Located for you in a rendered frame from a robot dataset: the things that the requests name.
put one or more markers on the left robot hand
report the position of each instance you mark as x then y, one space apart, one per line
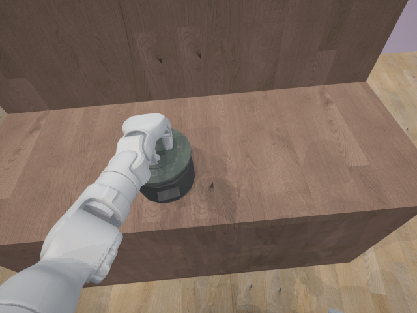
157 124

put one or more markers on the table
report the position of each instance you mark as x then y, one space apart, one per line
297 161

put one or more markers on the knob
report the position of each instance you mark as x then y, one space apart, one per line
160 148

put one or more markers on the left robot upper arm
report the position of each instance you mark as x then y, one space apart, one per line
82 251

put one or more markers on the pot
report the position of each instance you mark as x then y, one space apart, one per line
172 190

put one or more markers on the lid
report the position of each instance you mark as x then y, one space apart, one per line
173 163

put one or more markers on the robot left forearm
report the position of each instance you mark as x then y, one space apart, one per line
111 195

